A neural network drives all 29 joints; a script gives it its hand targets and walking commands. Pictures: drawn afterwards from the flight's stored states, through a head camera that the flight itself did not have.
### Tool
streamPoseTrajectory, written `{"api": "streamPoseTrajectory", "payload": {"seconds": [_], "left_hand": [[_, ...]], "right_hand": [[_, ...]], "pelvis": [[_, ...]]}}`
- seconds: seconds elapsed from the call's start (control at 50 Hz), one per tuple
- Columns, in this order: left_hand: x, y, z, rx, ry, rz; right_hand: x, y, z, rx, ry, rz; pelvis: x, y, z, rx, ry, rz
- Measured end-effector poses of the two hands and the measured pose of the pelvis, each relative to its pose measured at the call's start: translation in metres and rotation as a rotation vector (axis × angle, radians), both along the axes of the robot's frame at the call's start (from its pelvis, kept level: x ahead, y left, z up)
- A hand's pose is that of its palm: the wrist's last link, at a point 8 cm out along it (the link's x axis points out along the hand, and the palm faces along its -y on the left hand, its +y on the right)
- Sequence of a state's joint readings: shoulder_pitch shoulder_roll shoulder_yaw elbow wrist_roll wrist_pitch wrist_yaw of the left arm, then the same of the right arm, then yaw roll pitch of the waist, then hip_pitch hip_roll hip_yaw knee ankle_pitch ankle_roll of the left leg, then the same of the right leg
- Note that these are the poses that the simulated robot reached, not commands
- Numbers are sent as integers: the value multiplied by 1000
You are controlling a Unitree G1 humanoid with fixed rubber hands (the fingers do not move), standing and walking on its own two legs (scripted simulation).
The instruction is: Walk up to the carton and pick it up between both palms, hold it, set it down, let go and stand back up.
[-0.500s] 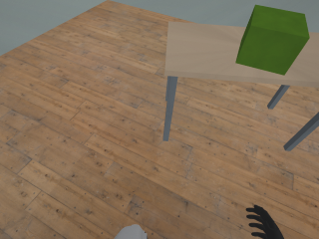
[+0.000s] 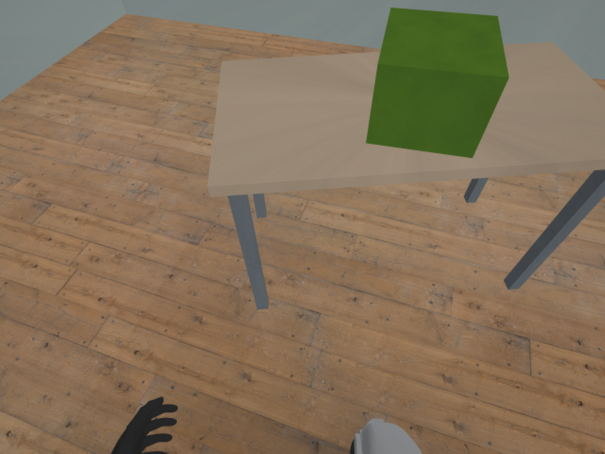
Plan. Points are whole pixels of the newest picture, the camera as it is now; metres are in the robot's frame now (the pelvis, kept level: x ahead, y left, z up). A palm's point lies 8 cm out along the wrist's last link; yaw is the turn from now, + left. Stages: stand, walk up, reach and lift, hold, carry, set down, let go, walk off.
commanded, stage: walk up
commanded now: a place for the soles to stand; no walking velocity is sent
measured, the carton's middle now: (430, 80) +0.84 -0.31 +0.01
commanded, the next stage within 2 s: none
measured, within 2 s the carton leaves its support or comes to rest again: neither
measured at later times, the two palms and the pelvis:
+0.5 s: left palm (198, 431) +0.17 +0.17 -0.12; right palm (540, 326) +0.28 -0.35 -0.06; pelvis +0.15 -0.09 +0.00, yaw +3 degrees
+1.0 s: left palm (299, 295) +0.36 +0.01 -0.08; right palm out of the picture +0.38 -0.54 -0.09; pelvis +0.28 -0.26 +0.01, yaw +2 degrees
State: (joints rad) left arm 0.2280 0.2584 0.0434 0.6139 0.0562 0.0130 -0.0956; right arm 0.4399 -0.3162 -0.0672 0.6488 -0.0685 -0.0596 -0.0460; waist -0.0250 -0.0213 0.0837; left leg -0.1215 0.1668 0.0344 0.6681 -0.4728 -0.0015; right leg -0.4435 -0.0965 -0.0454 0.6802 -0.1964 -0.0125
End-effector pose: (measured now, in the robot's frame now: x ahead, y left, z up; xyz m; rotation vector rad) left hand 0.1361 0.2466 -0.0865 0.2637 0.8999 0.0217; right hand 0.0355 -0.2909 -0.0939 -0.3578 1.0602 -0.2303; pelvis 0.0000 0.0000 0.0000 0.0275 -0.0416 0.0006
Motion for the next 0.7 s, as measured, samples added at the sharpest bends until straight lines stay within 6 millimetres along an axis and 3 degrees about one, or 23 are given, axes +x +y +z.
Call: {"api": "streamPoseTrajectory", "payload": {"seconds": [0.06, 0.16, 0.24, 0.32, 0.44, 0.48, 0.52, 0.62, 0.7], "left_hand": [[1, -13, 3, 34, 10, 56], [-24, -20, 17, 83, 113, 170], [-33, -31, 17, 92, 180, 201], [-24, -49, 6, 61, 214, 215], [9, -70, -26, -5, 247, 199], [26, -76, -35, -8, 265, 155], [48, -82, -34, -3, 269, 118], [120, -95, -18, -2, 177, 66], [168, -123, -7, -25, 115, 43]], "right_hand": [[37, -12, -10, 46, 6, 22], [111, -20, 10, 89, -68, 76], [156, -32, 21, 83, -112, 108], [187, -40, 26, 76, -113, 119], [239, -44, 27, 35, -156, 142], [246, -51, 28, 5, -173, 137], [241, -64, 30, -28, -151, 102], [216, -101, 42, -68, -47, 29], [217, -134, 45, -73, -12, 11]], "pelvis": [[20, -23, -1, 1, -21, 12], [50, -49, 19, 10, -21, 6], [73, -64, 24, -2, -18, 9], [99, -76, 23, -17, -11, 17], [140, -87, 8, -28, -1, 28], [149, -91, 4, -12, -9, 40], [158, -96, 6, -27, -18, 45], [182, -119, 19, -34, -23, 37], [202, -142, 23, -27, -17, 28]]}}
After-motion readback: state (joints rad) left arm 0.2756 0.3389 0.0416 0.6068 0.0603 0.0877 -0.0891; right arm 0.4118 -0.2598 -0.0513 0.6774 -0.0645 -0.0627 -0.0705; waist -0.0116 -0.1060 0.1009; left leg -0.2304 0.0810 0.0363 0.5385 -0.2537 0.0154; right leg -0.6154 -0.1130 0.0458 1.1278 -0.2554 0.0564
